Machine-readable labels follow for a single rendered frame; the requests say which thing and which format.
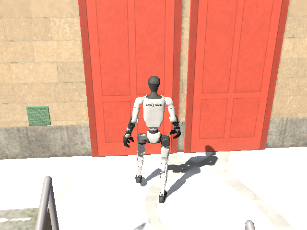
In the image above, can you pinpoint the left robot shin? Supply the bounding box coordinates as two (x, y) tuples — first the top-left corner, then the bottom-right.
(137, 147), (143, 177)

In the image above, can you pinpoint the robot right upper arm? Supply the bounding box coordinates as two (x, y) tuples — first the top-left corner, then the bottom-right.
(164, 97), (177, 123)

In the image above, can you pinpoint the left robot hand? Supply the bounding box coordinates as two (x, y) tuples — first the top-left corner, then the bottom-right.
(123, 135), (134, 148)

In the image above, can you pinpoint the right robot hand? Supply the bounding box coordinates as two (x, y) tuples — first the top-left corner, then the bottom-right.
(170, 130), (181, 138)

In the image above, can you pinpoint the right robot forearm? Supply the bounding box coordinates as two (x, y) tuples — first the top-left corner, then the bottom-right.
(172, 116), (180, 132)

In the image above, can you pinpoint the robot left upper arm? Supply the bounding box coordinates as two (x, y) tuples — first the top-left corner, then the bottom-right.
(131, 97), (144, 124)

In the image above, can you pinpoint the robot right foot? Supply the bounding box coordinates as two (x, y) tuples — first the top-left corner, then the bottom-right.
(159, 190), (167, 203)

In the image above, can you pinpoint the left robot forearm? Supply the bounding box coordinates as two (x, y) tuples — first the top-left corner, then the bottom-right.
(125, 117), (135, 138)

